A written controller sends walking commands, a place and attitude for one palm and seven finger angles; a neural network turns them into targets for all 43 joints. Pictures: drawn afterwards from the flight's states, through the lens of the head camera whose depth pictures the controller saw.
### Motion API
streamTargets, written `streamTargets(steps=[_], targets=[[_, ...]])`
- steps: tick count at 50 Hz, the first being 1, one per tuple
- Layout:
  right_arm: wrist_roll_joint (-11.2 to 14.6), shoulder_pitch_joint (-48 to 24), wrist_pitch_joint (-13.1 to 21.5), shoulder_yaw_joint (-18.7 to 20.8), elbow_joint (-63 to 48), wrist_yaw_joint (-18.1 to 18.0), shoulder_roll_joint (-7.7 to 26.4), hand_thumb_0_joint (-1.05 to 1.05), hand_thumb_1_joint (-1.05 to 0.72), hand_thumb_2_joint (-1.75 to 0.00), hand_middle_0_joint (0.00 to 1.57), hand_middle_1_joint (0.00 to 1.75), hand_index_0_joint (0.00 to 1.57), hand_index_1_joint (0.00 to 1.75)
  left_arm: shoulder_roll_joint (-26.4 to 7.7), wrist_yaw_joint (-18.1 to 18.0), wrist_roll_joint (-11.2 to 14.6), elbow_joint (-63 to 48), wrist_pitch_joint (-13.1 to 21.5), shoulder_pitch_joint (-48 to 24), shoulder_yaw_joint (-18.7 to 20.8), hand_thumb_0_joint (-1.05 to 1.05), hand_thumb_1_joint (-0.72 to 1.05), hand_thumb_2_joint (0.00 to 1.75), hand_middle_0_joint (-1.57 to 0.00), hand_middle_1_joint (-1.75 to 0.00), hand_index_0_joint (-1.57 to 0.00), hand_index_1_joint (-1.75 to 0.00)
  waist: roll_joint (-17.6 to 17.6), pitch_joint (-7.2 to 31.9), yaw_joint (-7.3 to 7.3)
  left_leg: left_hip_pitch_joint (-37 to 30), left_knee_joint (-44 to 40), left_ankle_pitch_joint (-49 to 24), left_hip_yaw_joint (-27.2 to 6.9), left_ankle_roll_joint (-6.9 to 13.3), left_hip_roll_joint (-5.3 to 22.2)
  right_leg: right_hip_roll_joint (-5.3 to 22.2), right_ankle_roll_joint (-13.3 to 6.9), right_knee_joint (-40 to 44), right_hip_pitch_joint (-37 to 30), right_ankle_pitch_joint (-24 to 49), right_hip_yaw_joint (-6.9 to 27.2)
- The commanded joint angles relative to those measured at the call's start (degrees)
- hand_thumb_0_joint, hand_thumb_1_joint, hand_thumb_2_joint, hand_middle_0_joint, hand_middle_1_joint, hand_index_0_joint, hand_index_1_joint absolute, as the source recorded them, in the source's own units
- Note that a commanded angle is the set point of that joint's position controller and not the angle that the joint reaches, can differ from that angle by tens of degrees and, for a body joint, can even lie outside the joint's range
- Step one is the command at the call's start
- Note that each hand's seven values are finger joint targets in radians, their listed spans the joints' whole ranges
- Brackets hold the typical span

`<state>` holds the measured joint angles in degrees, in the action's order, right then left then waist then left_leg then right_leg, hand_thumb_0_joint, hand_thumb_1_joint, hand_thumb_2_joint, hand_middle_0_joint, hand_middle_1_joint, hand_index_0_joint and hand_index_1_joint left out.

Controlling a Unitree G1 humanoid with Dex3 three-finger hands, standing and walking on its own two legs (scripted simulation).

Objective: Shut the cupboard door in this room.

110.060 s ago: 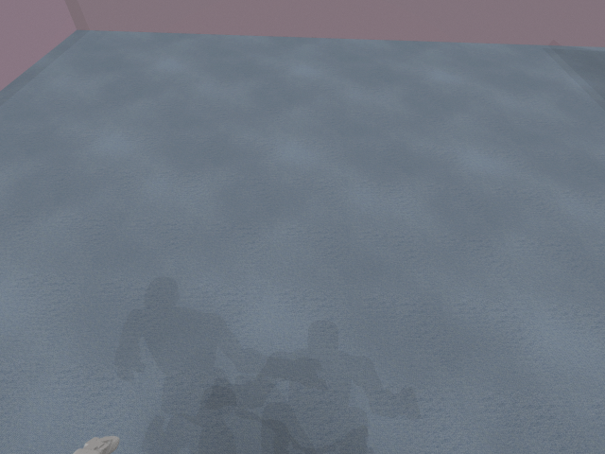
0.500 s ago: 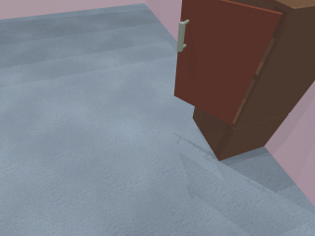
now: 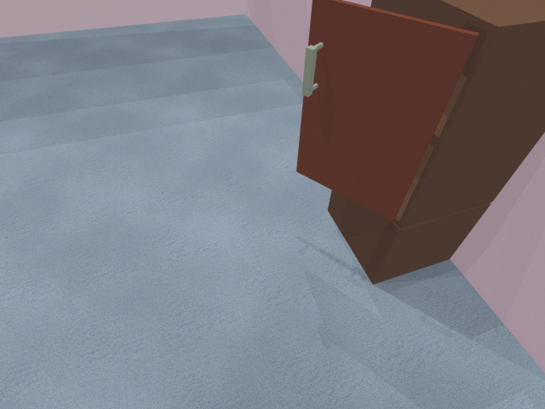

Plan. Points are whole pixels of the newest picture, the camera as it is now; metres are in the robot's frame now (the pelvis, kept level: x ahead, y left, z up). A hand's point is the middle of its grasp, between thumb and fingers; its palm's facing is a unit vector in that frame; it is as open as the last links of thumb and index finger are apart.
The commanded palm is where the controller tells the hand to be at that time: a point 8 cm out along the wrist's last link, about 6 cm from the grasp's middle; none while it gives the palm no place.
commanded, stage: look to check the result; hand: left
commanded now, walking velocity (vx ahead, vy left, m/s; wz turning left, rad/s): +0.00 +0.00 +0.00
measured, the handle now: (313, 69) +0.95 -0.06 +0.06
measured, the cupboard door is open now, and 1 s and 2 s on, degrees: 33 33 33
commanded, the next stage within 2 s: walk to a spot facing it in 0.46 s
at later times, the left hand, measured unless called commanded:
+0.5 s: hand out of the picture -0.05 +0.15 -0.18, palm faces +0.05 -0.99 -0.16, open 7.4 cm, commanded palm none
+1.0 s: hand out of the picture +0.00 +0.22 -0.20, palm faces +0.21 -0.95 -0.22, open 7.4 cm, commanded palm none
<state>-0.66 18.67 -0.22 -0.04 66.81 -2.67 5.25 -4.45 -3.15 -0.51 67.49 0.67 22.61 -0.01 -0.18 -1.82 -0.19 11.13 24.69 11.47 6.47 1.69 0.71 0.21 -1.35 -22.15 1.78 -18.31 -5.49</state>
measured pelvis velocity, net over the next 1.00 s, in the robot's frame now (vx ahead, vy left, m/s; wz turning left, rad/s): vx -0.01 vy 0.03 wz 0.18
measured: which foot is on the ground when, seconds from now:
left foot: down 0.00-1.00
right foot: down 0.00-0.90, up 0.92-1.00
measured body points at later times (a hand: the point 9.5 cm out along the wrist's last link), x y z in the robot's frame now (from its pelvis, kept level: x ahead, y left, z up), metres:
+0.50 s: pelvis +0.00 +0.00 +0.00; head +0.01 +0.00 +0.45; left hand -0.05 +0.20 -0.16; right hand -0.03 -0.20 -0.16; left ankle +0.02 +0.10 -0.74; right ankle -0.07 -0.09 -0.74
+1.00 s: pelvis -0.01 +0.03 -0.02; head +0.04 +0.05 +0.43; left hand -0.01 +0.27 -0.18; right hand +0.05 -0.21 -0.17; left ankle +0.02 +0.10 -0.74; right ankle -0.06 -0.11 -0.69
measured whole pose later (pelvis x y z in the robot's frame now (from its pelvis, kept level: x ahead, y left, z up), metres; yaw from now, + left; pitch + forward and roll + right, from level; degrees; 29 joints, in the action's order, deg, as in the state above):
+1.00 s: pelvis -0.01 +0.03 -0.02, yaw +11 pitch -1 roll -1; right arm -1.7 15.0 -2.0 2.9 57.3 -1.0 10.1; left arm -10.3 -2.5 -1.2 57.5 -3.4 12.7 4.3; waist -0.9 -6.4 -1.8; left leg 21.3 38.7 16.9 4.1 5.0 -2.0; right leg 3.4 1.4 -59.4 19.0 -31.1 -4.4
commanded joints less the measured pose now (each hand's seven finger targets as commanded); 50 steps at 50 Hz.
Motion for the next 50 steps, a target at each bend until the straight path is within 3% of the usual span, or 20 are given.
streamTargets(steps=[1,13,31,34,37,38,41,42,43,44,45,46,47,48,50], targets=[[0.0,4.9,0.1,0.4,-0.6,-0.3,4.1,0.0,-0.9,-0.9,0.2,0.3,0.2,0.3,-4.1,0.0,0.1,0.6,0.1,7.3,0.4,0.0,0.9,0.9,-0.2,-0.3,-0.2,-0.3,-0.2,-6.5,-0.33,-2.0,-4.1,-7.3,-6.3,1.0,5.5,6.3,-1.2,6.1,8.8,8.7,5.9],[0.1,4.6,0.2,0.5,-0.9,-0.2,4.8,0.0,-0.9,-0.9,0.2,0.3,0.2,0.3,-4.8,0.0,0.1,0.4,0.3,7.0,0.4,0.0,0.9,0.9,-0.2,-0.3,-0.2,-0.3,-0.7,-4.8,-0.48,-3.0,-3.8,-8.9,-6.4,1.1,5.7,6.4,-1.0,5.8,8.1,10.3,6.1],[0.0,3.7,0.0,0.6,-1.6,0.0,5.3,0.0,-0.9,-0.9,0.2,0.3,0.2,0.3,-5.9,0.0,0.1,-0.7,0.0,4.9,1.1,0.0,0.9,0.9,-0.2,-0.3,-0.2,-0.3,-0.4,-5.8,-0.43,-1.1,-3.2,-9.8,-6.8,1.0,5.2,6.9,-0.7,4.4,7.3,10.2,4.8],[-0.1,2.6,-0.6,1.4,-3.1,0.2,6.4,0.0,-0.9,-0.9,0.2,0.3,0.2,0.3,-7.7,-0.2,-0.1,-2.6,-0.5,3.8,2.5,0.0,0.9,0.9,-0.2,-0.3,-0.2,-0.3,-1.4,-4.7,-0.24,2.9,0.9,-9.4,-6.8,0.8,4.3,8.6,-1.4,1.4,6.5,9.8,3.7],[-0.2,1.5,-1.3,2.1,-5.3,0.7,6.8,0.0,-0.9,-0.9,0.2,0.3,0.2,0.3,-9.9,-0.2,-0.3,-4.9,-1.0,2.4,3.8,0.0,0.9,0.9,-0.2,-0.3,-0.2,-0.3,-4.7,-3.8,-0.23,7.5,8.2,-7.8,-5.2,0.1,2.4,12.7,-3.7,0.7,6.0,10.9,4.6],[-0.3,0.9,-1.5,2.4,-6.0,0.9,6.5,0.0,-0.9,-0.9,0.2,0.3,0.2,0.3,-10.4,-0.1,-0.4,-5.7,-1.1,1.6,4.2,0.0,0.9,0.9,-0.2,-0.3,-0.2,-0.3,-6.0,-4.2,-0.08,9.4,11.9,-5.6,-4.2,-0.3,1.8,15.0,-5.0,0.7,5.8,12.8,5.2],[-0.4,-2.3,-2.2,3.3,-9.4,1.4,6.7,0.0,-0.9,-0.9,0.2,0.3,0.2,0.3,-12.1,-0.2,-1.1,-8.4,-1.1,-1.3,5.0,0.0,0.9,0.9,-0.2,-0.3,-0.2,-0.3,-8.8,-6.0,-0.15,14.7,22.3,12.2,-2.6,-1.5,2.3,21.4,-8.7,-0.3,6.2,22.6,5.2],[-0.3,-2.6,-2.1,3.4,-10.5,1.8,7.1,0.0,-0.9,-0.9,0.2,0.3,0.2,0.3,-12.6,-0.2,-1.4,-9.3,-1.2,-2.7,5.3,0.0,0.9,0.9,-0.2,-0.3,-0.2,-0.3,-7.6,-5.9,-0.59,14.4,20.7,13.4,-2.7,-1.5,3.2,21.9,-8.5,-2.6,6.0,25.9,3.8],[-0.4,-1.4,-1.9,3.6,-10.9,2.0,7.3,0.0,-0.9,-0.9,0.2,0.3,0.2,0.3,-13.5,-0.1,-1.3,-10.2,-1.2,-4.3,5.6,0.0,0.9,0.9,-0.2,-0.3,-0.2,-0.3,-5.6,-5.3,-1.81,11.3,14.4,8.8,-2.9,-1.3,3.8,21.0,-6.6,-8.1,6.5,28.9,0.7],[-0.6,2.3,-1.6,3.9,-10.6,2.0,9.3,0.0,-0.9,-0.9,0.2,0.3,0.2,0.3,-13.7,0.2,-0.9,-11.2,-1.3,-4.7,5.8,0.0,0.9,0.9,-0.2,-0.3,-0.2,-0.3,2.0,-2.3,-3.35,4.1,6.6,-9.3,-6.9,0.7,5.1,16.3,-2.1,-17.8,10.5,25.4,-3.8],[-1.3,5.1,-1.2,4.5,-10.6,1.7,13.8,0.0,-0.9,-0.9,0.2,0.3,0.2,0.3,-11.6,0.5,0.0,-12.9,-1.6,-3.2,5.8,0.0,0.9,0.9,-0.2,-0.3,-0.2,-0.3,16.4,-0.1,-3.39,-1.1,0.5,-28.9,-23.6,6.9,13.8,7.3,3.1,-30.0,18.7,5.8,-6.6],[-1.1,7.0,-1.5,4.9,-10.0,1.1,15.8,0.0,-0.9,-0.9,0.2,0.3,0.2,0.3,-11.3,0.2,-0.1,-14.9,-2.2,-6.8,5.2,0.0,0.9,0.9,-0.2,-0.3,-0.2,-0.3,20.4,2.1,-4.94,-1.9,-7.4,-22.9,-35.6,10.2,18.3,2.2,3.2,-39.9,23.2,-20.1,-0.3],[-1.0,6.4,-1.5,5.2,-10.2,0.8,16.6,0.0,-0.9,-0.9,0.2,0.3,0.2,0.3,-12.2,0.2,-0.6,-16.1,-2.9,-10.8,5.3,0.0,0.9,0.9,-0.2,-0.3,-0.2,-0.3,11.7,1.1,-4.56,0.5,-9.1,-9.8,-38.0,10.4,19.6,3.6,2.2,-44.8,26.1,-18.4,5.2],[-1.3,3.5,-1.3,5.3,-11.7,0.7,17.0,0.0,-0.9,-0.9,0.2,0.3,0.2,0.3,-11.5,0.6,-0.7,-16.5,-2.6,-11.6,5.4,0.0,0.9,0.9,-0.2,-0.3,-0.2,-0.3,6.0,1.0,-3.4,2.6,-10.1,1.0,-36.7,9.8,18.7,4.3,2.5,-45.9,27.8,-13.5,6.9],[-1.2,-1.3,-0.9,5.0,-13.6,0.6,16.3,0.0,-0.9,-0.9,0.2,0.3,0.2,0.3,-11.4,1.4,-1.1,-16.4,-2.3,-11.9,5.6,0.0,0.9,0.9,-0.2,-0.3,-0.2,-0.3,3.4,-0.6,-1.64,5.8,-11.3,7.6,-31.0,7.4,14.2,4.6,3.6,-44.5,28.1,-5.3,7.4]])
